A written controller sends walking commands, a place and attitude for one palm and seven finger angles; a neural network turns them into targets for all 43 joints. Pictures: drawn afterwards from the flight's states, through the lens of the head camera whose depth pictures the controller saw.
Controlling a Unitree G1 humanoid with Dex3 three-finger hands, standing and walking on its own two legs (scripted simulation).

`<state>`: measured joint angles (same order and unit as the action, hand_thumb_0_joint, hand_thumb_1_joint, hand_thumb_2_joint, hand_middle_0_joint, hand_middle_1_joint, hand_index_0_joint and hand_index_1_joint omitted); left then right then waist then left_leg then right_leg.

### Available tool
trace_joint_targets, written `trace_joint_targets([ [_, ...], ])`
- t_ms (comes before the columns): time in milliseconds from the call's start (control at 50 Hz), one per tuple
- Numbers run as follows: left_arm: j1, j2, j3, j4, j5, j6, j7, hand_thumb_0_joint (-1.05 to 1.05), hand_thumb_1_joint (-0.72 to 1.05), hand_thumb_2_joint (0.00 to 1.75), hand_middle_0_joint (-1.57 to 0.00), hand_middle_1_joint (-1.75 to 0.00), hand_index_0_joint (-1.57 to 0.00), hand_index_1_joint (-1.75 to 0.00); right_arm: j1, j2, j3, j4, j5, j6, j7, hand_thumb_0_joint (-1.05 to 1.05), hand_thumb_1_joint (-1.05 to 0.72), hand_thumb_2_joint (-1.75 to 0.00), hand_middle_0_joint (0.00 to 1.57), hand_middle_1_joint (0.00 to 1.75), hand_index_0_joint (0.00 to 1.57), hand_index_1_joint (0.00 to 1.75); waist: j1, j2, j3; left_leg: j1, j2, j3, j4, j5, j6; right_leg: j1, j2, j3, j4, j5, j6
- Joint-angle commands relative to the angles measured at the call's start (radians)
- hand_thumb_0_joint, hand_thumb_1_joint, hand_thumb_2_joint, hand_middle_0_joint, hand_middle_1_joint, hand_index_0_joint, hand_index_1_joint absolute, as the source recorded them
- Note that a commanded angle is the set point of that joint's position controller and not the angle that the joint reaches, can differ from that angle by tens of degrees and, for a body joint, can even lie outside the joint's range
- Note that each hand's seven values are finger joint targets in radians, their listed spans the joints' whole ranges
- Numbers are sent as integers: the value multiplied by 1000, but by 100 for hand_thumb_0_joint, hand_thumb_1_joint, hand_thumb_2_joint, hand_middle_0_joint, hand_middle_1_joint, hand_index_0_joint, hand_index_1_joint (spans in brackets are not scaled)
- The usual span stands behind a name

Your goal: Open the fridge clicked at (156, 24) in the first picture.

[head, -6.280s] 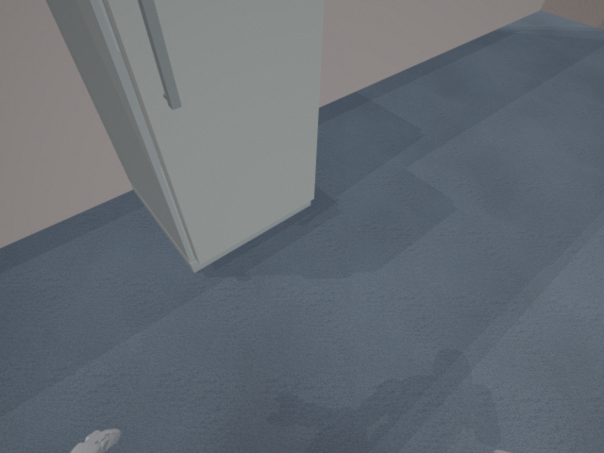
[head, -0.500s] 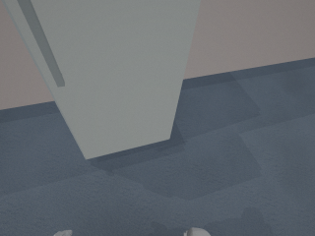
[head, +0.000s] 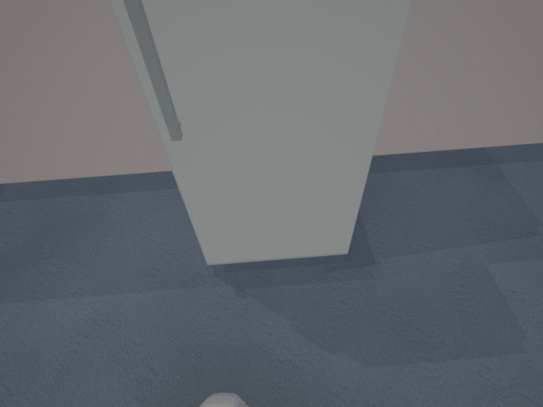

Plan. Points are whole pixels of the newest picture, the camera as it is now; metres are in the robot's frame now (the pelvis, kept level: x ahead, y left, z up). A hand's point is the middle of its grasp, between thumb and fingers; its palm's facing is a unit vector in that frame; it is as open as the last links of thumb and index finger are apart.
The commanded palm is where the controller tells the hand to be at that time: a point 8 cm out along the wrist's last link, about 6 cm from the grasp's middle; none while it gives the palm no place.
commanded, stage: take the last steps up to it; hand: left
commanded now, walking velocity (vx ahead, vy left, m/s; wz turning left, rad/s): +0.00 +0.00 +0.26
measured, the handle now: (151, 48) +0.71 +0.26 +0.19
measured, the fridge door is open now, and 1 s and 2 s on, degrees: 0 0 0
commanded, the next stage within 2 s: come to a stop and stand still in 0.80 s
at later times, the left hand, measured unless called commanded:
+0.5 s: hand out of the picture +0.07 +0.26 -0.17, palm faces +0.11 -0.98 -0.19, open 7.4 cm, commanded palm none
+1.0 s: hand (170, 357) +0.24 +0.21 -0.16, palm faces +0.13 -0.97 -0.22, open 7.2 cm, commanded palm none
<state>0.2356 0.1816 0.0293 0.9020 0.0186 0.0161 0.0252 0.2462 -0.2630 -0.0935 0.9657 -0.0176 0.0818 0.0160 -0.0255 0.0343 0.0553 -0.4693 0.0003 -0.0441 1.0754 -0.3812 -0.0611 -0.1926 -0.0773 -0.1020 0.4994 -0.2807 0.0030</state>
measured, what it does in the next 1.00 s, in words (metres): walks ahead: left foot, then right foot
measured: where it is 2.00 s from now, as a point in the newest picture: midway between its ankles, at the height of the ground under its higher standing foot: outside the picture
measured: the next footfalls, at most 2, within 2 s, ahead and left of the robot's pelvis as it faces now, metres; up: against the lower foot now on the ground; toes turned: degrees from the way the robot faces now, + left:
left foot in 0.18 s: +0.02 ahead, +0.15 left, +0.00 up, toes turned +5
right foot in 0.72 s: +0.27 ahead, -0.06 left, +0.00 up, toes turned -3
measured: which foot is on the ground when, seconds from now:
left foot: up 0.00-0.16, down 0.18-0.72, up 0.74-1.00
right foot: down 0.00-0.18, up 0.20-0.70, down 0.72-1.00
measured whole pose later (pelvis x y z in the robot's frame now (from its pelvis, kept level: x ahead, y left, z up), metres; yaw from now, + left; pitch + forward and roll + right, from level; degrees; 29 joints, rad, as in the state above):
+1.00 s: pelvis +0.21 +0.02 +0.00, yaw +5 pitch -2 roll +0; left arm 0.24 0.15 0.04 1.06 0.02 -0.05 0.03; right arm 0.26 -0.16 -0.05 1.06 -0.01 -0.01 -0.02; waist -0.01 0.04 0.04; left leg -0.46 0.10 0.05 0.85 -0.30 -0.03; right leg -0.19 0.00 -0.15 0.43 -0.22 -0.06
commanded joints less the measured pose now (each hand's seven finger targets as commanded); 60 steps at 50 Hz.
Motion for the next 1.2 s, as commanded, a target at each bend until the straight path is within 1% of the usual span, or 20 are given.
trace_joint_targets([
  [0,66,221,60,-35,14,-25,8,0,90,90,-20,-30,-20,-30,-114,-31,9,-90,6,-33,-1,0,-90,-90,20,30,20,30,71,-231,-25,-1,6,60,-187,-88,-6,78,-240,169,-149,398,-143],
  [60,101,243,67,-2,15,-25,4,0,90,90,-20,-30,-20,-30,-104,-16,25,-79,10,-50,-5,0,-90,-90,20,30,20,30,78,-267,-76,100,-11,99,-360,-84,9,116,-243,169,-118,432,-131],
  [120,54,228,64,11,3,-20,-4,0,90,90,-20,-30,-20,-30,30,-39,27,-32,4,-77,-6,0,-90,-90,20,30,20,30,8,-187,-105,385,-14,113,-666,89,37,-60,-187,101,-34,49,-53],
  [140,55,174,54,0,-6,-13,-10,0,90,90,-20,-30,-20,-30,88,-114,12,-15,-2,-90,-11,0,-90,-90,20,30,20,30,-18,34,-123,526,134,-74,-760,32,88,-230,-104,22,142,-131,-4],
  [160,27,99,35,-35,-3,-12,-18,0,90,90,-20,-30,-20,-30,155,-209,-11,-8,-10,-92,-15,0,-90,-90,20,30,20,30,-51,327,-89,584,357,-382,-845,20,188,-458,20,-67,384,-343,49],
  [180,-52,122,33,-50,7,-14,-17,0,90,90,-20,-30,-20,-30,181,-215,-11,6,-11,-86,-20,0,-90,-90,20,30,20,30,-77,234,-21,495,401,-406,-880,-16,256,-492,-2,25,498,-334,26],
  [220,-70,131,40,-9,13,-13,-28,0,90,90,-20,-30,-20,-30,101,-125,16,1,-9,-96,-35,0,-90,-90,20,30,20,30,-41,188,70,364,321,-337,-920,-133,246,-482,-38,74,595,-193,17],
  [280,17,102,29,56,12,-22,-46,0,90,90,-20,-30,-20,-30,70,-69,40,1,-1,-122,-41,0,-90,-90,20,30,20,30,10,106,89,345,225,-176,-924,80,210,-430,-34,61,601,-29,26],
  [480,-99,72,23,36,4,-25,-44,0,90,90,-20,-30,-20,-30,228,-28,36,93,3,-149,-53,0,-90,-90,20,30,20,30,-14,62,86,508,254,-104,-901,432,250,-504,-41,50,413,48,49],
  [600,-165,45,23,17,-2,-44,-44,0,90,90,-20,-30,-20,-30,256,-31,34,134,-10,-145,-55,0,-90,-90,20,30,20,30,-24,79,93,466,261,-75,-807,592,228,-329,1,10,167,18,0],
  [660,81,77,37,96,1,-62,-38,0,90,90,-20,-30,-20,-30,231,-40,34,145,0,-145,-54,0,-90,-90,20,30,20,30,90,16,-34,393,192,4,-546,727,174,33,62,-25,2,138,-26],
  [680,203,131,52,134,7,-76,-30,0,90,90,-20,-30,-20,-30,237,-20,37,140,10,-150,-47,0,-90,-90,20,30,20,30,136,-52,-118,248,145,32,-351,606,136,260,-28,84,-13,195,-67],
  [700,304,228,78,156,11,-86,-15,0,90,90,-20,-30,-20,-30,282,43,46,116,21,-154,-38,0,-90,-90,20,30,20,30,149,-300,-229,1,-13,115,-39,47,83,468,-316,474,-97,357,-181],
  [720,318,249,77,163,-11,-79,-13,0,90,90,-20,-30,-20,-30,250,16,38,101,20,-145,-44,0,-90,-90,20,30,20,30,140,-236,-221,-30,-9,46,145,-212,93,380,-399,562,-184,359,-248],
  [780,61,134,50,103,-10,-72,-6,0,90,90,-20,-30,-20,-30,155,58,34,100,4,-121,-30,0,-90,-90,20,30,20,30,57,-88,6,-53,99,11,185,-20,91,-2,-296,388,-293,-7,-201],
  [860,14,59,22,105,-1,-82,-3,0,90,90,-20,-30,-20,-30,211,108,43,118,-5,-89,-24,0,-90,-90,20,30,20,30,-13,-139,21,52,117,68,-10,62,48,-147,-198,131,-314,188,-146],
  [960,33,74,20,118,3,-70,4,0,90,90,-20,-30,-20,-30,132,126,63,99,6,-88,-30,0,-90,-90,20,30,20,30,12,-132,-28,128,80,103,-323,112,16,-67,-164,93,-213,534,-156],
  [1040,46,105,27,127,-5,-41,16,0,90,90,-20,-30,-20,-30,89,84,52,89,11,-84,-40,0,-90,-90,20,30,20,30,10,-134,-46,255,62,103,-554,280,14,-51,-147,84,-77,530,-117],
  [1100,114,52,18,117,-9,-15,22,0,90,90,-20,-30,-20,-30,78,-32,31,62,5,-94,-49,0,-90,-90,20,30,20,30,31,81,-76,363,266,-64,-628,861,125,-118,-19,34,59,146,-8],
  [1180,112,57,24,121,-9,15,19,0,90,90,-20,-30,-20,-30,-9,-51,27,32,0,-82,-68,0,-90,-90,20,30,20,30,28,201,-65,253,356,-145,-763,762,255,-118,26,80,391,-301,11],
])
